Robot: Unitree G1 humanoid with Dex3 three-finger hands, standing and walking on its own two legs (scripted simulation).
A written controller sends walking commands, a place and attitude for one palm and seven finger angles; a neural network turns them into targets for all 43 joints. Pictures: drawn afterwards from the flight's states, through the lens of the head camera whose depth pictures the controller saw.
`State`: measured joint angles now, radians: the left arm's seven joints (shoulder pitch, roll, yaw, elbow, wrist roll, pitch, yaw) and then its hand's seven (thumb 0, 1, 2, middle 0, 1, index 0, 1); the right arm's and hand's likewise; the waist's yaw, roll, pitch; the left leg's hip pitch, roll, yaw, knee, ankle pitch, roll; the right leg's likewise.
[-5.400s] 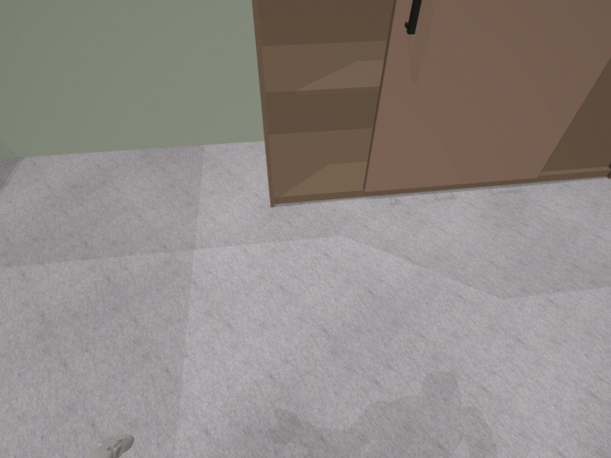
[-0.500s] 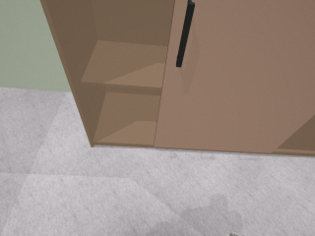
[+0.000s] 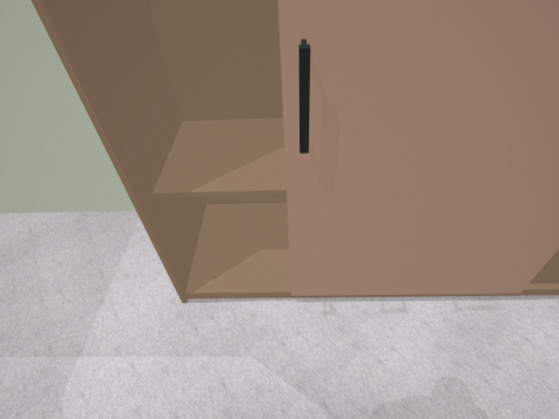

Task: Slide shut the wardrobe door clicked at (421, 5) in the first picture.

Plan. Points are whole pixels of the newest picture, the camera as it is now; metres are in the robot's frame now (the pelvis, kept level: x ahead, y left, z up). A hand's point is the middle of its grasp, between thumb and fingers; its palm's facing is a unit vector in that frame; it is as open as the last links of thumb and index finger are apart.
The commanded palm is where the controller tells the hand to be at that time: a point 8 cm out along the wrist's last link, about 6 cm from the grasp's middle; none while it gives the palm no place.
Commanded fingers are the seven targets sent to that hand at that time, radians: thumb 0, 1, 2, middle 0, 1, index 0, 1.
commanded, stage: take the last steps up to it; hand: right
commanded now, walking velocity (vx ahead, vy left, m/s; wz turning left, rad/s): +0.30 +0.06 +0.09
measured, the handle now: (304, 100) +0.70 -0.03 +0.13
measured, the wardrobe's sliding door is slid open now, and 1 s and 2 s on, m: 0.43 0.43 0.43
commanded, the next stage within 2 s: come to a stop and stand still in 0.46 s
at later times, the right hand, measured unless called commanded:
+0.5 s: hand (352, 355) +0.29 -0.12 -0.17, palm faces -0.07 +0.98 -0.18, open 7.4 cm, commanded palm none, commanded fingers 0.00 -0.90 -0.90 0.20 0.30 0.20 0.30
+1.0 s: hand (381, 388) +0.23 -0.16 -0.19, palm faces +0.10 +0.97 -0.21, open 7.3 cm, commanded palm none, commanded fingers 0.00 -0.90 -0.90 0.20 0.30 0.20 0.30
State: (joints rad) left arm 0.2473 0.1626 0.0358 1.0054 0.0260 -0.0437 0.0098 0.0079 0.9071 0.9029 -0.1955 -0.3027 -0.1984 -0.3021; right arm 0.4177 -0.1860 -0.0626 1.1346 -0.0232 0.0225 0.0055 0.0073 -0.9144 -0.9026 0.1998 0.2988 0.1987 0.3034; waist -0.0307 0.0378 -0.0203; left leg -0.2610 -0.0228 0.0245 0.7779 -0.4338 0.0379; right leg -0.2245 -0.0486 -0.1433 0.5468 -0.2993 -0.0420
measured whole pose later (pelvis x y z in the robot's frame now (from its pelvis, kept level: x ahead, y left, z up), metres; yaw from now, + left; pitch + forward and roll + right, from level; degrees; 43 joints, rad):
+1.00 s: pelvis +0.21 +0.03 -0.01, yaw -1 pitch -1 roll +0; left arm 0.13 0.17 0.05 1.00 0.01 0.03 0.02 0.01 0.92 0.90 -0.19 -0.30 -0.20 -0.30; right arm 0.21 -0.19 -0.06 1.05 -0.02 0.03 -0.04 0.00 -0.92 -0.90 0.20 0.30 0.20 0.30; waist -0.04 0.03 0.09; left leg -0.30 0.06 0.16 0.61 -0.31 0.02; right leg -0.27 -0.01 -0.07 0.58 -0.27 -0.01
